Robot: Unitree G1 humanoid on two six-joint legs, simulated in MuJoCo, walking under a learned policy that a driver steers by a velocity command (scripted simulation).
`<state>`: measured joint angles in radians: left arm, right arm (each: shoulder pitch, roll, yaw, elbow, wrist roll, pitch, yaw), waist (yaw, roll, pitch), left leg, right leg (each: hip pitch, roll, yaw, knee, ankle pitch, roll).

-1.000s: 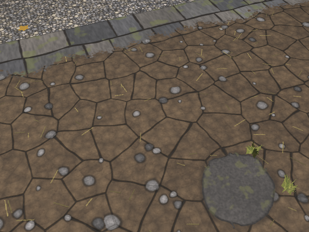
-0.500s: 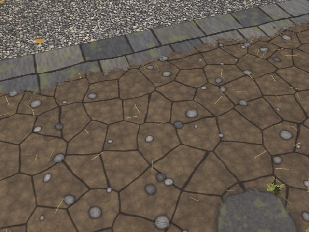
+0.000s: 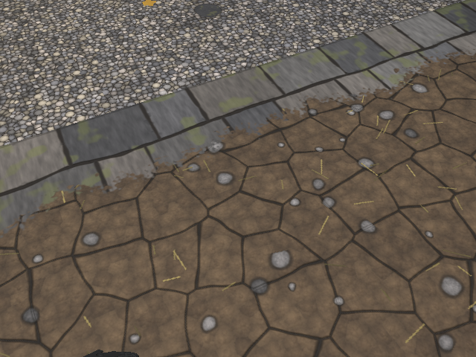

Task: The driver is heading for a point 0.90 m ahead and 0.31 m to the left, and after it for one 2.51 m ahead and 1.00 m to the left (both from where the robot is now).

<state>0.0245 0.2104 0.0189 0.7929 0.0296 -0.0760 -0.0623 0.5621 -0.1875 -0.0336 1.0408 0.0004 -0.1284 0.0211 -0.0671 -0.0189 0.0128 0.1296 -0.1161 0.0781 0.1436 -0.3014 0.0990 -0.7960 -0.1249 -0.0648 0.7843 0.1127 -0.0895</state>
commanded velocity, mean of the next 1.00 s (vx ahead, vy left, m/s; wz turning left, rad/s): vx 1.00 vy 0.00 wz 0.57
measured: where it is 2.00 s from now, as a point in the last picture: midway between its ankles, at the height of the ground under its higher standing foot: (50, 110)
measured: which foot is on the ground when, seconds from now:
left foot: down 0.00-0.16, up 0.18-0.58, down 0.60-1.00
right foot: up 0.00-0.12, down 0.14-0.60, up 0.62-1.00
